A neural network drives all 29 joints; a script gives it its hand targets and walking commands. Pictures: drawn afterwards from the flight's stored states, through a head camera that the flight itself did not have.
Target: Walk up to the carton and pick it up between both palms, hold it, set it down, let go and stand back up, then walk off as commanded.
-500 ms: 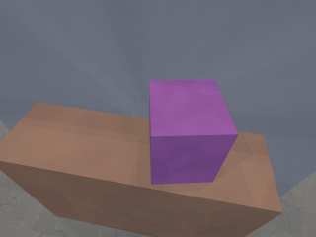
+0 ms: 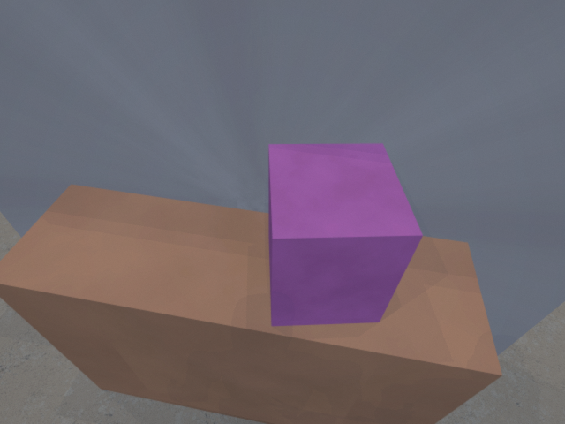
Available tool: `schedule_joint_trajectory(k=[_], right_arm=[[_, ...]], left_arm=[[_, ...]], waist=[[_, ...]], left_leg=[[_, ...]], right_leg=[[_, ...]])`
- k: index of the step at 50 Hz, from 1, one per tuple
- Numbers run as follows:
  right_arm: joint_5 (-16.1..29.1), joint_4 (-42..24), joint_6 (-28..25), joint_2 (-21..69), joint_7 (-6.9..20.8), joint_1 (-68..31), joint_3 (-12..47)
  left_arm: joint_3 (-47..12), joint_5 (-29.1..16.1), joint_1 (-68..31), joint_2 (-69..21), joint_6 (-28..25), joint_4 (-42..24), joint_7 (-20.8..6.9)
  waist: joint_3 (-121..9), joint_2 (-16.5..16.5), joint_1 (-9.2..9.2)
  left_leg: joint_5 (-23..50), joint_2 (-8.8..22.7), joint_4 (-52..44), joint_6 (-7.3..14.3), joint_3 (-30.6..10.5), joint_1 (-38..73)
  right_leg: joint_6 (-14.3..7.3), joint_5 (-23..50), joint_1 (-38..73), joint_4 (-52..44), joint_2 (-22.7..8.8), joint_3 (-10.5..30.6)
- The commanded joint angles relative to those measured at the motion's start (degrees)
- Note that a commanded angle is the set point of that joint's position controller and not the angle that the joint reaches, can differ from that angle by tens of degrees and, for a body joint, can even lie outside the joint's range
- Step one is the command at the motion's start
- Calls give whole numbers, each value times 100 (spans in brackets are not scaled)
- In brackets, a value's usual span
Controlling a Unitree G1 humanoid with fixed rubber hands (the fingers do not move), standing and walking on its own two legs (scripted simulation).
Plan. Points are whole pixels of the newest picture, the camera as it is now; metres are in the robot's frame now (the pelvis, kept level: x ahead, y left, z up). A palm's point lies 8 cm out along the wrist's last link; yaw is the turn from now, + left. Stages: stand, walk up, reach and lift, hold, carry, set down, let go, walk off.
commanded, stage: stand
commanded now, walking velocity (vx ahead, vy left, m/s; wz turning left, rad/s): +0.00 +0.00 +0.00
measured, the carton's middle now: (326, 236) +0.45 -0.01 +0.01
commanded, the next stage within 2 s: walk off in 1.36 s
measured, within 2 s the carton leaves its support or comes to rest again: neither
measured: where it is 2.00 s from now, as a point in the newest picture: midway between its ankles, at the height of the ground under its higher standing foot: outside the picture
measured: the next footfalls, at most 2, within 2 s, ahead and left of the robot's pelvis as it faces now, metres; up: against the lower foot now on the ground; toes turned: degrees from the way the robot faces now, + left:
none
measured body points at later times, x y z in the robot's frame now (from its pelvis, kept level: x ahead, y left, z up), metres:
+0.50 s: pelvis -0.01 +0.00 +0.00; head -0.02 +0.02 +0.45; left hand +0.05 +0.31 -0.13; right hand +0.09 -0.29 -0.11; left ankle -0.03 +0.13 -0.74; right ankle +0.01 -0.11 -0.74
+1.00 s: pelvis -0.01 +0.00 +0.00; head -0.02 +0.01 +0.45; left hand +0.04 +0.31 -0.13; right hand +0.09 -0.29 -0.12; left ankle -0.03 +0.13 -0.74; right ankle +0.01 -0.11 -0.74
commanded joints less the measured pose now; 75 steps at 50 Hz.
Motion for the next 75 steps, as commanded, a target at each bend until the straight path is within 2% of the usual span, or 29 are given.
schedule_joint_trajectory(k=[1, 3, 9, 15, 16, 20, 21, 23, 26, 27, 29, 35, 38, 42, 49, 54, 56, 59, 60, 62, 65, 66, 67, 68, 69, 70, 72, 73, 75], right_arm=[[-7, -201, -43, -1206, -111, -154, -420], [-22, -163, -37, -1213, -105, -179, -419], [1, -94, -38, -1184, -93, -154, -407], [-1, -28, -47, -1255, -74, -215, -411], [3, -22, -47, -1218, -83, -165, -395], [7, 28, -44, -1215, -77, -142, -396], [17, 32, -37, -1264, -83, -163, -393], [19, -13, -47, -1260, -83, -242, -387], [7, 27, -43, -1200, -86, -163, -385], [14, 59, -42, -1207, -88, -255, -387], [3, 34, -48, -1267, -91, -305, -394], [32, 66, -43, -1211, -87, -183, -389], [30, 51, -32, -1218, -96, -256, -389], [49, 116, -42, -1219, -98, -138, -384], [28, 131, -31, -1252, -88, -236, -379], [25, 118, -39, -1237, -98, -231, -376], [29, 120, -45, -1189, -82, -139, -377], [33, 135, -28, -1248, -82, -271, -394], [36, 144, -25, -1207, -88, -260, -391], [30, 111, -23, -1256, -90, -315, -395], [35, 104, -45, -1237, -89, -303, -395], [19, 124, -31, -1232, -86, -192, -404], [38, 118, -19, -1217, -96, -242, -414], [8, 128, -13, -1222, -94, -268, -393], [4, 92, -14, -1152, -83, -324, -389], [23, 126, -23, -1215, -91, -279, -390], [22, 134, -19, -1236, -92, -255, -401], [31, 136, -18, -1230, -87, -221, -395], [37, 138, -28, -1191, -81, -210, -393]], left_arm=[[288, -553, -134, 1072, -202, 290, -72], [306, -548, -147, 1113, -185, 327, -74], [315, -546, -235, 1149, -178, 354, -75], [274, -561, -121, 1108, -176, 445, -85], [291, -558, -212, 1163, -178, 468, -82], [274, -556, -219, 1161, -195, 477, -82], [279, -581, -159, 1145, -186, 502, -86], [261, -590, -163, 1096, -176, 489, -79], [266, -581, -197, 1170, -191, 520, -81], [254, -590, -224, 1120, -194, 524, -88], [246, -581, -138, 1067, -187, 524, -90], [257, -587, -267, 1185, -194, 520, -83], [278, -597, -190, 1154, -186, 554, -77], [252, -586, -225, 1152, -181, 567, -87], [240, -588, -199, 1127, -192, 559, -90], [265, -603, -174, 1137, -191, 570, -95], [257, -589, -239, 1141, -200, 569, -80], [271, -598, -249, 1154, -175, 573, -72], [262, -584, -264, 1153, -170, 570, -77], [261, -571, -236, 1128, -176, 563, -77], [254, -579, -272, 1085, -162, 559, -76], [257, -591, -236, 1128, -181, 592, -66], [225, -586, -197, 1080, -186, 579, -78], [259, -590, -207, 1119, -191, 569, -78], [255, -579, -297, 1152, -186, 571, -62], [244, -573, -214, 1103, -181, 586, -76], [248, -600, -244, 1114, -183, 567, -80], [260, -578, -303, 1171, -181, 560, -78], [244, -592, -172, 1101, -184, 620, -72]], waist=[[-295, 672, -351], [-256, 557, -332], [-110, 642, -363], [-96, 644, -328], [-55, 574, -352], [-90, 675, -410], [-155, 633, -332], [-89, 718, -309], [-156, 688, -375], [-24, 566, -330], [-127, 702, -306], [-128, 707, -401], [-141, 778, -340], [-41, 560, -362], [44, 739, -336], [3, 585, -324], [-93, 705, -394], [9, 789, -348], [44, 667, -390], [-26, 726, -370], [28, 604, -371], [2, 716, -390], [63, 632, -399], [2, 713, -351], [41, 640, -416], [-26, 695, -350], [-13, 644, -352], [48, 688, -419], [48, 573, -359]], left_leg=[[1042, 565, -231, 361, -568, 2], [988, 562, -283, 366, -543, -27], [682, 531, -326, 357, -566, -67], [663, 582, -376, 373, -601, -124], [646, 569, -374, 368, -605, -129], [750, 588, -394, 352, -611, -47], [793, 578, -374, 363, -610, -32], [819, 597, -413, 353, -596, -103], [767, 579, -365, 379, -576, -35], [772, 582, -397, 359, -570, -84], [925, 599, -398, 361, -585, -33], [855, 610, -411, 347, -595, 43], [941, 603, -412, 344, -586, -19], [665, 576, -419, 347, -565, -8], [696, 611, -468, 355, -613, -45], [717, 617, -455, 357, -593, -12], [775, 598, -445, 346, -607, 8], [741, 600, -441, 337, -589, -67], [698, 597, -469, 329, -569, -46], [751, 610, -484, 349, -602, -33], [710, 614, -443, 337, -586, -37], [703, 599, -413, 349, -573, -17], [759, 615, -396, 362, -569, -21], [705, 620, -432, 366, -582, -36], [687, 608, -486, 350, -595, -82], [647, 603, -493, 355, -582, -53], [738, 578, -470, 350, -567, -25], [697, 591, -454, 351, -575, -7], [771, 603, -454, 347, -599, -11]], right_leg=[[-151, 1306, 433, -554, -783, 604], [-150, 1227, 443, -535, -780, 577], [-174, 735, 238, -674, -790, 697], [-155, 813, 279, -654, -745, 639], [-185, 815, 253, -683, -795, 667], [-158, 971, 252, -641, -785, 637], [-148, 1040, 348, -623, -766, 604], [-151, 1106, 287, -615, -794, 632], [-162, 977, 303, -655, -799, 656], [-149, 1011, 243, -636, -783, 631], [-155, 1147, 311, -602, -785, 607], [-161, 1203, 271, -616, -789, 620], [-145, 1195, 289, -587, -786, 623], [-168, 902, 157, -648, -802, 706], [-150, 910, 148, -684, -810, 702], [-147, 1011, 181, -684, -811, 670], [-141, 1077, 247, -627, -811, 658], [-155, 949, 166, -664, -788, 653], [-151, 971, 130, -667, -781, 650], [-147, 1075, 196, -633, -790, 641], [-134, 960, 158, -698, -787, 632], [-146, 923, 170, -685, -812, 674], [-144, 929, 89, -701, -819, 680], [-163, 941, 182, -712, -814, 680], [-160, 1041, 183, -662, -800, 631], [-148, 933, 210, -677, -839, 656], [-132, 939, 193, -662, -795, 664], [-142, 898, 131, -703, -812, 691], [-141, 946, 186, -676, -802, 640]])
